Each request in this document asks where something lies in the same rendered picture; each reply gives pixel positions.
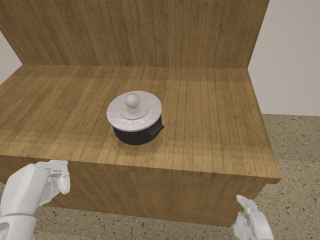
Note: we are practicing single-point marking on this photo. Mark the pot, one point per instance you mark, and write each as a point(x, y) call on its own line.
point(142, 136)

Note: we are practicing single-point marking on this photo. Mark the robot left hand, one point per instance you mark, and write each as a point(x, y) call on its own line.
point(34, 185)

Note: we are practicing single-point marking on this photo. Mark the robot right hand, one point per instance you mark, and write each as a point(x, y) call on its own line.
point(255, 225)

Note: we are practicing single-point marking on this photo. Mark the knob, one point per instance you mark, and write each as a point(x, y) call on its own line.
point(132, 100)

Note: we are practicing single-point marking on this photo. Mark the lid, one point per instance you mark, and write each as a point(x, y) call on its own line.
point(136, 119)

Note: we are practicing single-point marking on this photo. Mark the left robot forearm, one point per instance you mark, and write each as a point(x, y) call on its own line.
point(17, 226)

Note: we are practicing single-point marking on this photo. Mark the table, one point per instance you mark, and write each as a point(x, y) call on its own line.
point(79, 55)

